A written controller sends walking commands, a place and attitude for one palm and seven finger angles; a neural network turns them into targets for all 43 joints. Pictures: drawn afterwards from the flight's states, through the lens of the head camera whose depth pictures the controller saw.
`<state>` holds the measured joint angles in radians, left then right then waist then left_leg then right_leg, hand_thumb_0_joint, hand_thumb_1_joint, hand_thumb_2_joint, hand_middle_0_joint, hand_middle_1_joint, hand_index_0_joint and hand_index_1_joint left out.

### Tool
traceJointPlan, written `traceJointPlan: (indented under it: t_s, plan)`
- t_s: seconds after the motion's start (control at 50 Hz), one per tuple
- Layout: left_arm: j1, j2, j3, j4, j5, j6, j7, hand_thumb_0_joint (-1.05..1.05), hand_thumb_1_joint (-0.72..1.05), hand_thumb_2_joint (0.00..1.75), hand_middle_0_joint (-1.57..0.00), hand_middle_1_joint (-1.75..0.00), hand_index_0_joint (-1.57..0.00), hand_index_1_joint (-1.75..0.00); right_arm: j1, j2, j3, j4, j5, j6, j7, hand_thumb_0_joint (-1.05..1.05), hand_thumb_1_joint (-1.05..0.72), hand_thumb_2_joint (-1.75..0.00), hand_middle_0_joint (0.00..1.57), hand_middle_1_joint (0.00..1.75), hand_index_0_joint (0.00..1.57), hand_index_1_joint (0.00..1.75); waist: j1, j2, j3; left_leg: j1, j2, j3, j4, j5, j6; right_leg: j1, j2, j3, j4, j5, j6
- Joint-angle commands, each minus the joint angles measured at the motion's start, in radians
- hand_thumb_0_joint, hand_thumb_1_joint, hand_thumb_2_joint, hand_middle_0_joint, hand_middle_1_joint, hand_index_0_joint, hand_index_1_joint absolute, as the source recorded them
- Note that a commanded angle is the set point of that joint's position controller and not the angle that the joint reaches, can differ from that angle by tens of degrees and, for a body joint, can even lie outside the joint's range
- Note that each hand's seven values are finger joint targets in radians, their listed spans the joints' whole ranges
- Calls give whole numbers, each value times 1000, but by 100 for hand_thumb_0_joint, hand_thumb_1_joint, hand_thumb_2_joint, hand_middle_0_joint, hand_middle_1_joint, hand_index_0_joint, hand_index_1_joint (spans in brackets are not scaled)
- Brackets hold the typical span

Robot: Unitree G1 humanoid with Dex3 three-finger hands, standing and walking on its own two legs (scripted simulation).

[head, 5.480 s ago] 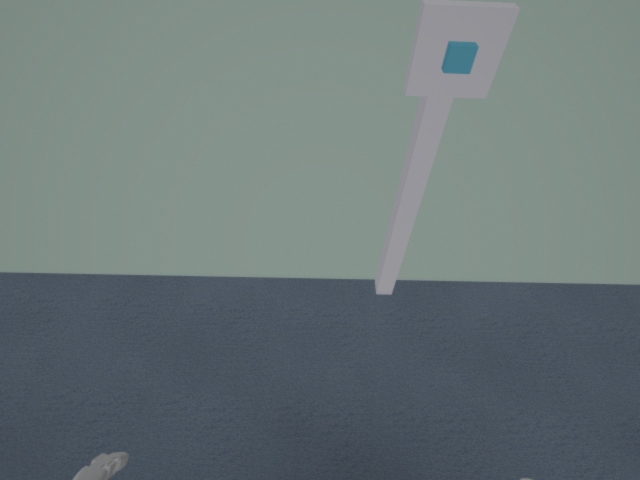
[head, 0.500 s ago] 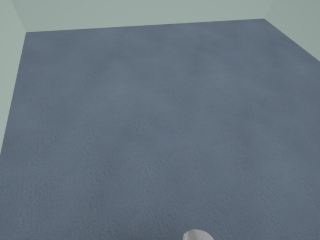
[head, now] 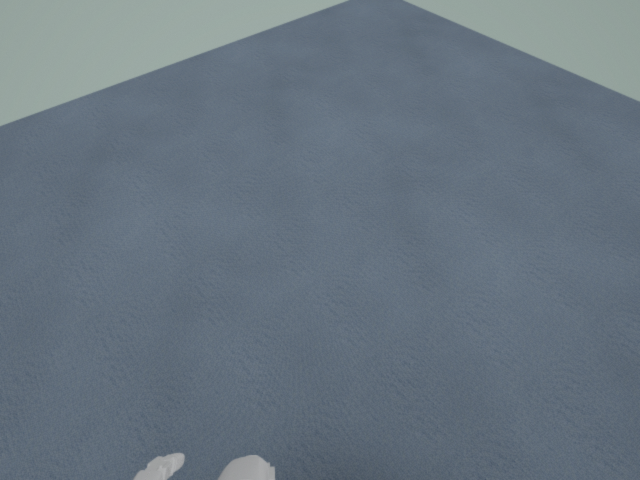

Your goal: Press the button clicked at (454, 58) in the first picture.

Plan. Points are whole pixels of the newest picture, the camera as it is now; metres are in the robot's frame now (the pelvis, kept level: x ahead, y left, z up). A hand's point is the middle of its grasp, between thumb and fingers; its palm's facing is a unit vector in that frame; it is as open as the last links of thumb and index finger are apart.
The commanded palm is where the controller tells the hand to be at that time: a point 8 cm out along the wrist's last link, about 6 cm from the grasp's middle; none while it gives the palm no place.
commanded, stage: walk to a spot facing it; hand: left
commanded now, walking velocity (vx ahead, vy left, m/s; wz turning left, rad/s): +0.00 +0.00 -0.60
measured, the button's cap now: out of the picture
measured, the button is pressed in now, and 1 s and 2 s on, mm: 0 0 0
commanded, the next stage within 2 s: turn to face it in 1.70 s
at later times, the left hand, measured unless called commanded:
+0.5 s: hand out of the picture +0.12 +0.24 -0.17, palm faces -0.26 -0.95 -0.20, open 7.4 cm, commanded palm none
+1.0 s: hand (249, 459) +0.17 +0.12 -0.15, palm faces -0.55 -0.80 -0.23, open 7.4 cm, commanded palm none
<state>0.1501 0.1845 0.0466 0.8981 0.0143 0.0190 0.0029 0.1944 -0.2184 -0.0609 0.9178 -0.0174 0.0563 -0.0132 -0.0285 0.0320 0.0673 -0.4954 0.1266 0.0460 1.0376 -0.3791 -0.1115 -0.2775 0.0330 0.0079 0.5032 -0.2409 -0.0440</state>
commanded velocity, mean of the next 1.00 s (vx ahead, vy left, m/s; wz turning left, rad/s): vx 0.04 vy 0.00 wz -0.60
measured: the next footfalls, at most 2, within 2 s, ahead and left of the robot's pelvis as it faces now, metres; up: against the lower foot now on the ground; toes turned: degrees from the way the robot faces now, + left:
left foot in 0.18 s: +0.06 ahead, +0.14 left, +0.00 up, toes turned -2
right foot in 0.68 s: -0.05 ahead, -0.09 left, +0.00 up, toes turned -32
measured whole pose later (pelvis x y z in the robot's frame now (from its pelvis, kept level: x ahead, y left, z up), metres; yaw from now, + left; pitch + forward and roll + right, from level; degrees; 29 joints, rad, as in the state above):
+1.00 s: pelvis -0.01 +0.01 +0.00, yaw -35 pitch +1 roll +0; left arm 0.19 0.19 0.05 0.91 0.02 0.01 -0.01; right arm 0.18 -0.24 -0.07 0.92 -0.02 0.06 -0.01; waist -0.01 0.03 0.06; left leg -0.47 0.12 0.04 0.98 -0.38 -0.11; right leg -0.22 0.04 0.04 0.47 -0.26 -0.04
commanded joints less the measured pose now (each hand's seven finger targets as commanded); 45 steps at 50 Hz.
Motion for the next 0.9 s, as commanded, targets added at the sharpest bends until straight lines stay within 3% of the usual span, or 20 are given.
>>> traceJointPlan:
  t_s: [0.0,0.08,0.12,0.14,0.16,0.18,0.22,0.28,0.4,0.5,0.56,0.6,0.62,0.64,0.66,0.68,0.7,0.76,0.82,0.88]
  plan:
    - [51,221,70,-53,7,-11,13,0,90,90,-20,-30,-20,-30,-23,-82,-19,-88,3,-27,-9,0,-90,-90,20,30,20,30,48,-167,-113,0,-32,-5,-123,-34,2,120,-253,287,-127,418,-146]
    - [14,230,77,-68,8,1,13,0,90,90,-20,-30,-20,-30,3,-76,-17,-93,13,-39,-17,0,-90,-90,20,30,20,30,31,-200,-136,143,-76,-2,-340,-30,28,68,-232,354,-81,453,-130]
    - [-24,213,75,-75,-1,8,11,0,90,90,-20,-30,-20,-30,91,-83,-18,-68,15,-50,-24,0,-90,-90,20,30,20,30,-16,-166,-165,312,-79,12,-578,135,39,2,-175,329,2,399,-64]
    - [-10,164,66,-91,-10,14,7,0,90,90,-20,-30,-20,-30,116,-137,-25,-64,9,-61,-29,0,-90,-90,20,30,20,30,-23,-8,-188,448,45,-105,-700,177,78,-124,-80,258,110,215,-8]
    - [20,109,56,-108,-16,17,-6,0,90,90,-20,-30,-20,-30,97,-235,-42,-84,-3,-62,-25,0,-90,-90,20,30,20,30,-8,293,-159,506,311,-359,-775,316,168,-327,51,104,340,-255,65]
    - [17,142,64,-98,1,20,-6,0,90,90,-20,-30,-20,-30,71,-251,-41,-101,-6,-52,-22,0,-90,-90,20,30,20,30,-12,247,-118,377,396,-371,-774,305,245,-304,6,71,557,-356,81]
    - [56,165,86,-59,16,31,-18,0,90,90,-20,-30,-20,-30,-52,-157,-19,-128,-9,-61,-28,0,-90,-90,20,30,20,30,44,165,-55,260,284,-219,-794,228,217,-286,-29,76,704,-231,100]
    - [70,137,79,-47,12,35,-33,0,90,90,-20,-30,-20,-30,-45,-141,-16,-127,-8,-67,-27,0,-90,-90,20,30,20,30,41,133,-57,323,185,-31,-737,366,194,-304,-42,27,768,-138,117]
    - [2,106,64,-67,7,41,-36,0,90,90,-20,-30,-20,-30,79,-148,-32,-76,-5,-65,-22,0,-90,-90,20,30,20,30,-13,142,-72,459,233,23,-702,486,231,-308,-89,-39,588,-177,137]
    - [-37,88,53,-81,5,36,-35,0,90,90,-20,-30,-20,-30,101,-173,-48,-49,-9,-59,-11,0,-90,-90,20,30,20,30,-30,184,-72,441,266,84,-668,536,232,-204,-89,-95,388,-221,122]
    - [-13,82,49,-78,3,25,-30,0,90,90,-20,-30,-20,-30,79,-192,-59,-41,-11,-56,-4,0,-90,-90,20,30,20,30,-15,208,-105,444,288,120,-612,555,219,-134,-75,-119,261,-213,98]
    - [24,99,50,-68,4,14,-25,0,90,90,-20,-30,-20,-30,79,-190,-60,-36,-8,-53,1,0,-90,-90,20,30,20,30,10,174,-123,401,272,168,-523,545,168,-18,-58,-133,90,-84,77]
    - [72,127,57,-57,5,5,-20,0,90,90,-20,-30,-20,-30,83,-178,-56,-40,-4,-52,3,0,-90,-90,20,30,20,30,41,99,-150,321,249,206,-410,478,121,118,-69,-119,-40,50,59]
    - [144,231,72,-38,15,-11,-8,0,90,90,-20,-30,-20,-30,93,-125,-43,-59,5,-46,9,0,-90,-90,20,30,20,30,83,-175,-187,103,164,236,-202,186,56,309,-252,129,-148,252,-10]
    - [187,331,92,-24,8,-13,7,0,90,90,-20,-30,-20,-30,23,-62,-18,-116,1,-39,11,0,-90,-90,20,30,20,30,107,-385,-168,-120,29,166,22,-267,16,315,-453,413,-153,600,-114]
    - [202,319,91,-21,-3,-6,17,0,90,90,-20,-30,-20,-30,-3,-91,-20,-123,4,-24,-3,0,-90,-90,20,30,20,30,115,-290,-172,-119,32,23,115,-264,32,266,-459,352,-144,584,-169]
    - [151,272,90,-25,-2,-4,25,0,90,90,-20,-30,-20,-30,-24,-83,-21,-118,4,-20,-4,0,-90,-90,20,30,20,30,95,-253,-124,-147,45,-4,130,-184,37,235,-389,290,-145,525,-151]
    - [33,206,62,-56,-4,-12,20,0,90,90,-20,-30,-20,-30,2,-100,-26,-71,-5,-20,-2,0,-90,-90,20,30,20,30,35,-209,-79,-113,36,-18,123,-29,12,173,-283,189,-129,536,-107]
    - [29,211,60,-58,-2,-18,15,0,90,90,-20,-30,-20,-30,36,-94,-27,-51,-4,-16,-2,0,-90,-90,20,30,20,30,22,-170,-101,-60,7,-5,66,15,-1,161,-242,160,-123,551,-99]
    - [65,217,63,-45,-1,-20,10,0,90,90,-20,-30,-20,-30,9,-104,-24,-63,-9,-20,0,0,-90,-90,20,30,20,30,40,-178,-106,-76,-5,-3,16,20,-9,184,-239,229,-163,344,-117]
